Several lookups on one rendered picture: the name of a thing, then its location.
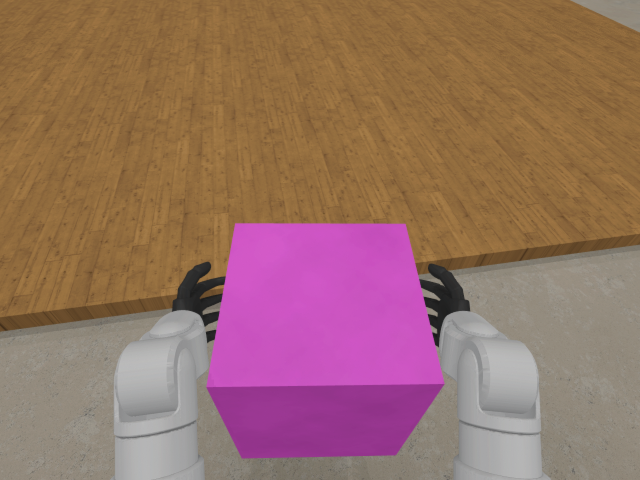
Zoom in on carton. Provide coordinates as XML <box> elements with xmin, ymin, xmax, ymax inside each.
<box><xmin>206</xmin><ymin>223</ymin><xmax>445</xmax><ymax>458</ymax></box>

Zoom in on left robot forearm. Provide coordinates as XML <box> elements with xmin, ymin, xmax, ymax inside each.
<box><xmin>110</xmin><ymin>310</ymin><xmax>209</xmax><ymax>480</ymax></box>

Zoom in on robot left hand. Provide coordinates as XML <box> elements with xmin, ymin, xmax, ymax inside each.
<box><xmin>172</xmin><ymin>262</ymin><xmax>226</xmax><ymax>343</ymax></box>

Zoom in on right robot forearm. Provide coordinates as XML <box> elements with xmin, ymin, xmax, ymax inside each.
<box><xmin>439</xmin><ymin>311</ymin><xmax>551</xmax><ymax>480</ymax></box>

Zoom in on robot right hand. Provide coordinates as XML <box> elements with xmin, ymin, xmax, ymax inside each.
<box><xmin>419</xmin><ymin>264</ymin><xmax>470</xmax><ymax>347</ymax></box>

